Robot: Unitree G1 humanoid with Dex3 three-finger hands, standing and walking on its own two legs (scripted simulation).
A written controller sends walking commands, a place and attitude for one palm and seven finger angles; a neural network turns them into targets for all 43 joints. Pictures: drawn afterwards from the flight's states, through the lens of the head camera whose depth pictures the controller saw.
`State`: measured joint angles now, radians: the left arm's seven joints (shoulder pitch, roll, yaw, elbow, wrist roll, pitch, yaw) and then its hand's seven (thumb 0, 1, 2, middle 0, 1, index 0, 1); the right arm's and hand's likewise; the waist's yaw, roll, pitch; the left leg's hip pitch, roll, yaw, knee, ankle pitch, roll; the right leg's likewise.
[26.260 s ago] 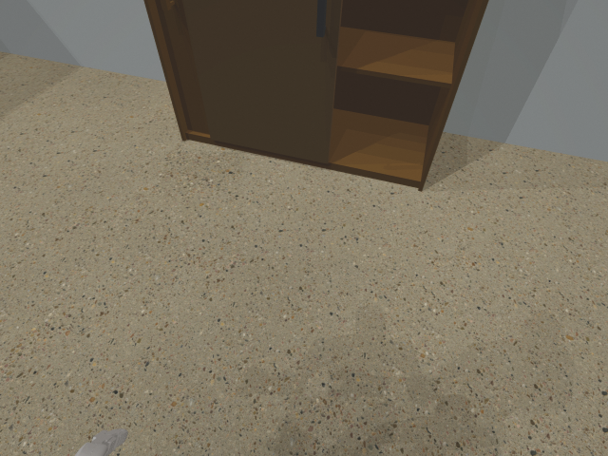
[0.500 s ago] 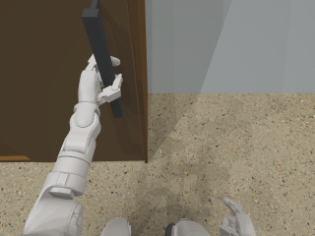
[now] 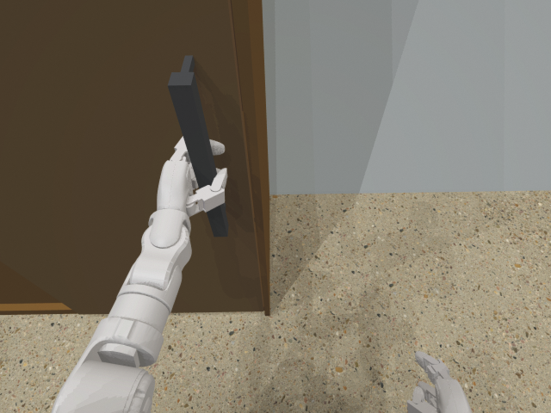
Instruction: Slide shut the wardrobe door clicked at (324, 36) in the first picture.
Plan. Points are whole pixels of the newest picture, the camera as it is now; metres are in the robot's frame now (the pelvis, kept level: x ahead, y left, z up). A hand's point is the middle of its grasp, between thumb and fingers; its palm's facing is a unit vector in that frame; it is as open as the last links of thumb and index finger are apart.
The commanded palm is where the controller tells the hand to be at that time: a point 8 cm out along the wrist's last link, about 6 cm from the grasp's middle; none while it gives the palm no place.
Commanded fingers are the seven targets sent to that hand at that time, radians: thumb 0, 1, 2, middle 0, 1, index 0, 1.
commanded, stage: stop walking and hold the door there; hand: left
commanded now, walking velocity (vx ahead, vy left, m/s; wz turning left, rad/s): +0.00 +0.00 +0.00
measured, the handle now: (208, 163) +0.46 +0.14 +0.08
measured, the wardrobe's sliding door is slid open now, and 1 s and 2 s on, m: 0.00 0.00 0.00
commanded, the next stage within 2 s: loosen the grip on the handle in 0.04 s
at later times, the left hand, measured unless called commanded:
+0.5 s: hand (216, 187) +0.41 +0.12 +0.08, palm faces +0.11 -0.99 -0.11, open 11.6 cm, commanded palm +0.37 +0.17 +0.09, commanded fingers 0.00 -0.55 0.20 -0.33 -1.25 -0.33 -1.25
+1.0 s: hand (209, 188) +0.42 +0.14 +0.07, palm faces +0.09 -0.99 -0.11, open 14.0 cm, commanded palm +0.38 +0.20 +0.08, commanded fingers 0.00 -0.55 0.20 -0.25 -1.15 -0.25 -1.15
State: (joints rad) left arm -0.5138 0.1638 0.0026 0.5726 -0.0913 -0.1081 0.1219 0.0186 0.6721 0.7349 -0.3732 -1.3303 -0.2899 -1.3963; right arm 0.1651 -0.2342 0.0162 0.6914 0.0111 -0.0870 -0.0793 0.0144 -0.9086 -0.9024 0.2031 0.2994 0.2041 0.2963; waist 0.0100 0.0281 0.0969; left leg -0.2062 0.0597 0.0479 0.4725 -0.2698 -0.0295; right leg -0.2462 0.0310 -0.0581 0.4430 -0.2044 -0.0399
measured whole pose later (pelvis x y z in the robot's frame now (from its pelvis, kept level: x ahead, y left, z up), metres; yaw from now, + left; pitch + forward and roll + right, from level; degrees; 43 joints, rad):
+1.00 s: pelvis -0.01 +0.02 -0.01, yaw -1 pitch +5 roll +0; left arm -0.60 0.16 0.13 0.81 -0.02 -0.15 0.13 -0.02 -0.55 0.21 -0.30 -1.18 -0.36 -1.22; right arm 0.30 -0.23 0.00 0.73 0.00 -0.12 -0.03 0.01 -0.91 -0.90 0.20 0.30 0.21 0.30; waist -0.06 0.01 -0.03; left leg -0.36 0.02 0.07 0.59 -0.31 0.01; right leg -0.42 -0.01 -0.03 0.58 -0.24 -0.01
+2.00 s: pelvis -0.01 +0.01 -0.01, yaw +2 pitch +0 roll +0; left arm -0.11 0.23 0.11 0.28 -0.14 -0.06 -0.06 -0.02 -0.55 0.20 -0.25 -1.15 -0.25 -1.15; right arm 0.20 -0.24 0.03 0.66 0.04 -0.18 -0.08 0.02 -0.91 -0.90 0.20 0.30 0.20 0.30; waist 0.03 0.04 -0.02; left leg -0.28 0.03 0.02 0.59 -0.31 -0.01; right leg -0.31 -0.01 -0.08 0.57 -0.26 -0.03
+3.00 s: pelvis -0.01 +0.01 +0.00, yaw +2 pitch -5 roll -1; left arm 0.34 0.28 0.20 -0.26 -0.08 -0.07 0.11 -0.01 -0.17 0.39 -0.24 -0.92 -0.24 -0.92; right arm 0.18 -0.22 0.04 0.68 -0.01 -0.22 -0.10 0.02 -0.91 -0.90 0.20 0.30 0.21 0.30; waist 0.08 0.04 0.05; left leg -0.11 0.03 0.02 0.46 -0.26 -0.01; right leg -0.14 0.00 -0.08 0.43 -0.21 -0.02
